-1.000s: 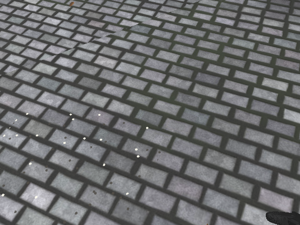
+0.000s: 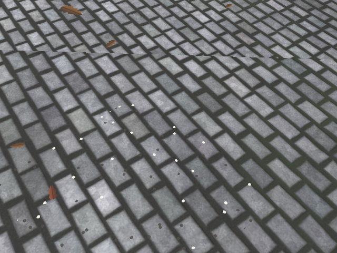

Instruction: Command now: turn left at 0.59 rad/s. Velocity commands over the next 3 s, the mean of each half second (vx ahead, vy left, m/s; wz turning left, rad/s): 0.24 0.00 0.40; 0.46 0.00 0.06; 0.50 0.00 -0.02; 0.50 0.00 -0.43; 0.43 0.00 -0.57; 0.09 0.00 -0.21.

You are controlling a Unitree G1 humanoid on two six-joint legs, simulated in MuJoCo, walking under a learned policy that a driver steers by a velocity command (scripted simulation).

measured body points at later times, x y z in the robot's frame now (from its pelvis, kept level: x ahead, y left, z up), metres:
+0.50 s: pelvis +0.08 -0.02 +0.01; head +0.09 -0.03 +0.46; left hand +0.15 +0.28 -0.08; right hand +0.25 -0.26 -0.10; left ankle +0.02 +0.10 -0.68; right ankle +0.09 -0.12 -0.73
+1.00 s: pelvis +0.32 +0.09 +0.01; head +0.35 +0.11 +0.46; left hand +0.33 +0.38 -0.11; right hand +0.51 -0.14 -0.09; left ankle +0.34 +0.19 -0.73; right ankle +0.26 -0.07 -0.64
